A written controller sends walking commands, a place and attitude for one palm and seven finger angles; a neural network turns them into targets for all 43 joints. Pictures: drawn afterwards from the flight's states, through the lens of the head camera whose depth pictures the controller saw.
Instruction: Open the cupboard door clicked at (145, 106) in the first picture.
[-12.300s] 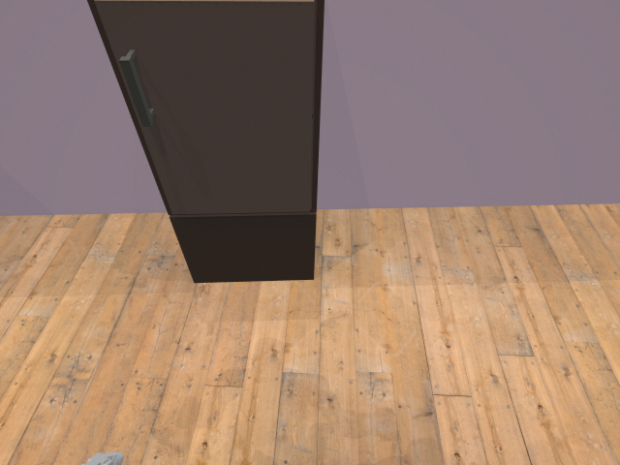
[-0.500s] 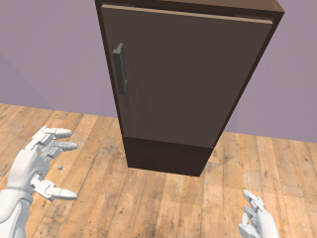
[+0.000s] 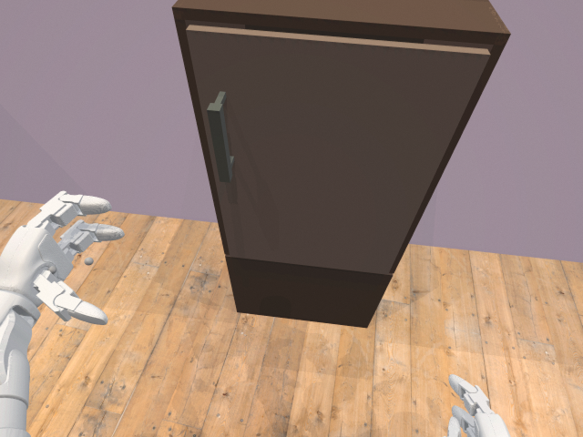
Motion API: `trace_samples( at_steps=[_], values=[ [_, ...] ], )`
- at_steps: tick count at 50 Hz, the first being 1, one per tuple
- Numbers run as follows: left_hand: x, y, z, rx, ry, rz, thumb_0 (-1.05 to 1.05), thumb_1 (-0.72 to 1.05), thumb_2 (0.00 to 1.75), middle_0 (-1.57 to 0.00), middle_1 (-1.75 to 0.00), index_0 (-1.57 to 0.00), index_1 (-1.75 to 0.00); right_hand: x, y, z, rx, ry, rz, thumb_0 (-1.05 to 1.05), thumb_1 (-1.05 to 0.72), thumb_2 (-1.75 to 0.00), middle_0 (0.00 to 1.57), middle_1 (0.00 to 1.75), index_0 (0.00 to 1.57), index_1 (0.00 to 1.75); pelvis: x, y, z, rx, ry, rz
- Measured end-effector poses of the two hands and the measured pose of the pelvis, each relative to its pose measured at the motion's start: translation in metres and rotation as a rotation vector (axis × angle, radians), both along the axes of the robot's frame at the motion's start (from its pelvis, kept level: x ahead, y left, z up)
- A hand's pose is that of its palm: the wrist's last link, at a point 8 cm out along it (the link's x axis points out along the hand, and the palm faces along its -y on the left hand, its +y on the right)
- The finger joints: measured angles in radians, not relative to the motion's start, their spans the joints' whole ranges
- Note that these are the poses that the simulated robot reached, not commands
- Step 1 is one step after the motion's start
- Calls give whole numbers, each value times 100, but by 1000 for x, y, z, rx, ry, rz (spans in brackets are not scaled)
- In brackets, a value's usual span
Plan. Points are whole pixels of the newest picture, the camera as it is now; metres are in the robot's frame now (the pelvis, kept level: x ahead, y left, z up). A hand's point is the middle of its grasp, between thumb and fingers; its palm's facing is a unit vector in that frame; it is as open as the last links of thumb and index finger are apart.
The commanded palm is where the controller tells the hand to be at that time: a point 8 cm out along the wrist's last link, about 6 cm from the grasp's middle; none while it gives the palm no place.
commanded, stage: raise the hand with hooked fingers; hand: left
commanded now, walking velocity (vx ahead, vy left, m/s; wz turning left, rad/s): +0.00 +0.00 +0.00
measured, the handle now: (223, 139) +0.57 +0.16 +0.08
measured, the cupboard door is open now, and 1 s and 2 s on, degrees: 0 0 0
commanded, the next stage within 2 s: move the hooked fingers beside the handle in 0.34 s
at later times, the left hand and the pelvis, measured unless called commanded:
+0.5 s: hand (100, 266) +0.29 +0.26 +0.10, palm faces -0.02 -1.00 -0.04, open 14.0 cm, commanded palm +0.27 +0.31 +0.10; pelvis +0.00 -0.01 +0.00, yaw +0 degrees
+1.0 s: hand (130, 220) +0.37 +0.25 +0.10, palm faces -0.05 -1.00 -0.02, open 14.0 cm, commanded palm +0.35 +0.30 +0.09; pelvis +0.00 -0.02 +0.00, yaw -1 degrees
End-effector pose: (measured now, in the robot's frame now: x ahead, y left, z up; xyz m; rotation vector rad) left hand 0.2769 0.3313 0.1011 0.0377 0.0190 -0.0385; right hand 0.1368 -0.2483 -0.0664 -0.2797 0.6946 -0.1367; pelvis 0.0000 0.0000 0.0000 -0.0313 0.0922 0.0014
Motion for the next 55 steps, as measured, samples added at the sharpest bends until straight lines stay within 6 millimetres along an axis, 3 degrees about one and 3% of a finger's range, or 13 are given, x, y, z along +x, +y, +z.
trace_samples(
  at_steps=[8,26,34,46,55],
  values=[
    [-2,-9,-5,-4,-4,10,-1,-50,30,-30,-120,-30,-120,-4,-7,1,-7,10,-12,2,-90,-90,20,30,21,30,1,-3,1,3,0,-7],
    [-5,-17,-1,-1,-1,19,-1,-50,30,-31,-120,-30,-120,10,-8,-2,22,-23,8,1,-90,-90,21,30,21,30,-2,-14,1,10,-5,3],
    [23,-20,-2,-10,-4,15,-1,-50,30,-31,-120,-30,-120,0,-19,-8,-6,29,-6,1,-90,-90,21,30,21,30,-6,-19,-1,10,10,9],
    [60,-22,-4,-19,9,0,-1,-50,30,-30,-120,-30,-120,-40,-35,-18,-20,146,-81,1,-90,-90,21,30,21,30,-5,-19,-4,14,49,-12],
    [89,-31,-8,-28,12,-21,-1,-50,30,-30,-120,-30,-120,-63,-34,-26,-28,247,-115,1,-90,-90,20,30,21,30,-5,-15,-5,11,76,-12]
  ],
)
